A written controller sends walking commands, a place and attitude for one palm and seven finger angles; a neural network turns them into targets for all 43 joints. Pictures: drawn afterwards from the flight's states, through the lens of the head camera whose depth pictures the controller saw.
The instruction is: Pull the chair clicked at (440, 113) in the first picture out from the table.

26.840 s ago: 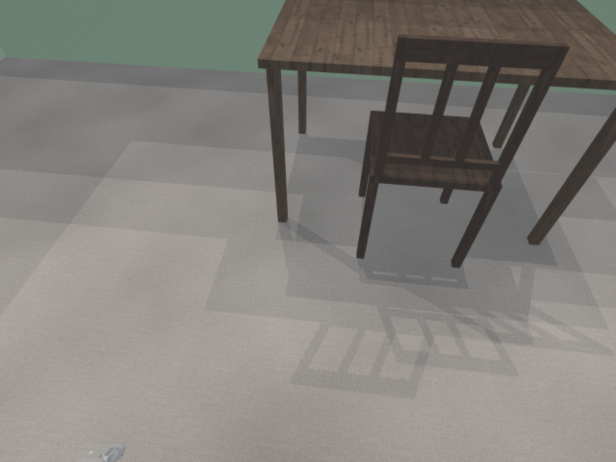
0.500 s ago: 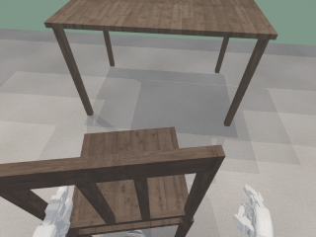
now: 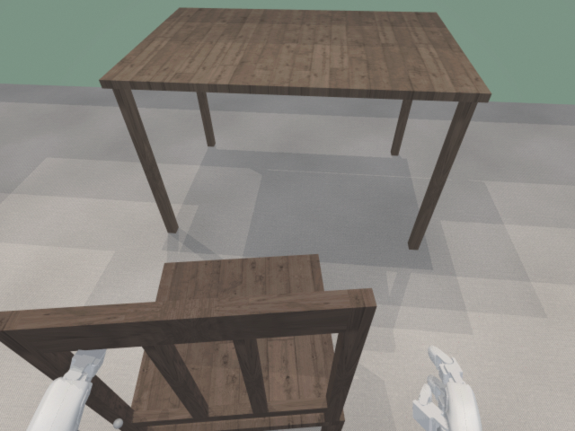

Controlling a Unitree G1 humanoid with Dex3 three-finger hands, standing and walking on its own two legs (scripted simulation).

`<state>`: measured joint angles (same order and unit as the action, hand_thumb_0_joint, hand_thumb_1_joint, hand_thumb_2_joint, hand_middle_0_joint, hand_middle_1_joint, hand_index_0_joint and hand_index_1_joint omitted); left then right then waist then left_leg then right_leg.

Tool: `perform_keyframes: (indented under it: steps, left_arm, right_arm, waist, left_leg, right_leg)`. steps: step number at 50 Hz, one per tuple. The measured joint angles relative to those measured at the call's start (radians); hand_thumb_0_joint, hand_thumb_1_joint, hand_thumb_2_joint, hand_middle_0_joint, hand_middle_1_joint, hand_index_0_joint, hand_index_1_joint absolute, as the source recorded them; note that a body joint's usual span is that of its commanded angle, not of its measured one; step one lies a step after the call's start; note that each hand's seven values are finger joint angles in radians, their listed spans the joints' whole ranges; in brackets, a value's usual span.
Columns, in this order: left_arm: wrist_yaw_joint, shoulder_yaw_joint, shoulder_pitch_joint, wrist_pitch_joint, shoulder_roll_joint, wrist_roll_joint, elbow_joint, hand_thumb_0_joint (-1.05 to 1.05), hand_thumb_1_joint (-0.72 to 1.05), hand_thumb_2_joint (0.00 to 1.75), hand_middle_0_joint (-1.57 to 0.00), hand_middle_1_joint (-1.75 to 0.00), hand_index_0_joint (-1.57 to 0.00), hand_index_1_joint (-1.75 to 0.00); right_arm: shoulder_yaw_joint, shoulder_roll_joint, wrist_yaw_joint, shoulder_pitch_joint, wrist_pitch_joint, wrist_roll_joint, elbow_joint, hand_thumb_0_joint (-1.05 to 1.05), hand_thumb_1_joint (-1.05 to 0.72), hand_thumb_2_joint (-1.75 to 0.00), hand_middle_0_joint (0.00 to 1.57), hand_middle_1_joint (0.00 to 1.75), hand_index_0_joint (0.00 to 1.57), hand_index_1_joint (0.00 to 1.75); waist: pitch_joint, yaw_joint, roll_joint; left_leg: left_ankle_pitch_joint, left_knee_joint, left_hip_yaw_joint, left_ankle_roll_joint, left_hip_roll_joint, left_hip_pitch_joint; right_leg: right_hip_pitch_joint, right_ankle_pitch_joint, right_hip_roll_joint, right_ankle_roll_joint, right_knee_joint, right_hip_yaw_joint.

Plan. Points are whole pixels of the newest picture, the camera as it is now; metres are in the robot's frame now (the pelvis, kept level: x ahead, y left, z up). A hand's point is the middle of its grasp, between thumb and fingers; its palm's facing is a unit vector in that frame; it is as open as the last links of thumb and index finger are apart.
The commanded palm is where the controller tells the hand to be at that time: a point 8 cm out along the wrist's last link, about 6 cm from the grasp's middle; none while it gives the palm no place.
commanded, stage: draw the hand back to the body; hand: left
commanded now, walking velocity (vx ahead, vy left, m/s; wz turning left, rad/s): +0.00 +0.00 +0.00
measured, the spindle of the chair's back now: (181, 381) +0.20 +0.19 -0.06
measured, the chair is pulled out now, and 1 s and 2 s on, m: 0.70 0.70 0.72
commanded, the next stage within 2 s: step back with the hand held close in 0.84 s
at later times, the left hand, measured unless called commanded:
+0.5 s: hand (98, 385) +0.15 +0.24 +0.06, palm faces +0.24 -0.83 -0.50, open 8.0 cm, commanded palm +0.16 +0.29 +0.21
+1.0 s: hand (122, 367) +0.17 +0.22 +0.07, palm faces +0.19 -0.85 -0.50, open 6.8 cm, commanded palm +0.16 +0.27 +0.21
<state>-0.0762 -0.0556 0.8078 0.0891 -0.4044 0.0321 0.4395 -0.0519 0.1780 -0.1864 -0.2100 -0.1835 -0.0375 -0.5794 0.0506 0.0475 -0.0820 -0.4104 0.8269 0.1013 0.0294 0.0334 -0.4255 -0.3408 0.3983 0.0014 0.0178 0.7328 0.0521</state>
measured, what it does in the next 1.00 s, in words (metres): stands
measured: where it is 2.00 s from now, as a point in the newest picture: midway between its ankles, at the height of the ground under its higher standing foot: outside the picture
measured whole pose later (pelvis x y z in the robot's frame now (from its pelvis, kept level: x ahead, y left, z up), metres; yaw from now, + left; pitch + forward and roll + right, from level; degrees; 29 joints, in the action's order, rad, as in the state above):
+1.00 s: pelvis +0.03 -0.03 +0.02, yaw +1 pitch -3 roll +0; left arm -0.10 -0.12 0.63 0.24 -0.46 0.09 0.39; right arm -0.05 0.23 -0.12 -0.17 -0.26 -0.05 -0.70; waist -0.07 0.08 -0.08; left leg -0.32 0.55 0.11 0.06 0.03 -0.19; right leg -0.14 0.36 -0.01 -0.01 0.55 0.07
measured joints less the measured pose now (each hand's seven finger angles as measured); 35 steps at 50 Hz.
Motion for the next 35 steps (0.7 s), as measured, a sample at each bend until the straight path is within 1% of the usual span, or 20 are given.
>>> perform_keyframes:
  steps: [5,11,18,25,30,35]
  left_arm:
    - [-0.023,-0.018,-0.049,0.054,-0.006,0.009,-0.036,-0.01,-0.06,0.44,-0.08,-0.10,-0.24,-0.10]
    - [-0.042,-0.033,-0.079,0.109,-0.003,0.024,-0.048,-0.01,0.16,0.54,-0.11,-0.15,-0.29,-0.15]
    - [-0.059,-0.040,-0.114,0.162,-0.017,0.040,-0.049,0.00,0.41,0.66,-0.14,-0.20,-0.33,-0.20]
    - [-0.067,-0.048,-0.154,0.216,-0.057,0.056,-0.040,0.00,0.66,0.78,-0.18,-0.25,-0.36,-0.25]
    - [-0.063,-0.054,-0.167,0.213,-0.066,0.061,-0.036,0.00,0.79,0.85,-0.20,-0.28,-0.36,-0.28]
    - [-0.054,-0.060,-0.172,0.194,-0.064,0.060,-0.033,0.01,0.86,0.88,-0.21,-0.29,-0.36,-0.29]
  right_arm:
    - [-0.018,0.010,0.010,0.011,-0.037,0.012,-0.029,0.02,-0.90,-0.89,0.20,0.30,0.20,0.30]
    - [-0.024,0.026,0.027,0.020,-0.083,0.017,-0.071,0.02,-0.90,-0.89,0.20,0.30,0.20,0.30]
    - [-0.020,0.042,0.038,0.027,-0.118,0.008,-0.104,0.02,-0.90,-0.89,0.20,0.30,0.20,0.30]
    - [-0.015,0.047,0.048,0.029,-0.130,-0.011,-0.119,0.02,-0.90,-0.89,0.20,0.30,0.20,0.30]
    - [-0.013,0.047,0.061,0.037,-0.130,-0.016,-0.129,0.02,-0.90,-0.89,0.20,0.30,0.20,0.30]
    - [-0.013,0.045,0.068,0.039,-0.123,-0.013,-0.136,0.02,-0.90,-0.89,0.20,0.30,0.20,0.30]
  waist:
    - [-0.043,0.012,0.008]
    - [-0.070,0.028,0.017]
    - [-0.088,0.049,0.020]
    - [-0.101,0.062,0.020]
    - [-0.110,0.059,0.013]
    - [-0.113,0.054,0.009]
  left_leg:
    - [0.036,-0.091,-0.005,-0.001,-0.007,0.085]
    - [0.057,-0.162,-0.005,-0.002,-0.018,0.152]
    - [0.061,-0.200,0.004,0.000,-0.028,0.191]
    - [0.057,-0.215,0.015,0.007,-0.033,0.206]
    - [0.058,-0.225,0.016,0.012,-0.031,0.213]
    - [0.062,-0.239,0.012,0.018,-0.024,0.219]
  right_leg:
    - [0.082,-0.031,-0.010,0.001,-0.082,-0.002]
    - [0.146,-0.042,-0.022,0.002,-0.141,0.002]
    - [0.184,-0.034,-0.032,0.001,-0.165,0.014]
    - [0.195,-0.014,-0.038,-0.005,-0.159,0.026]
    - [0.196,-0.007,-0.037,-0.010,-0.156,0.028]
    - [0.194,-0.008,-0.031,-0.016,-0.158,0.024]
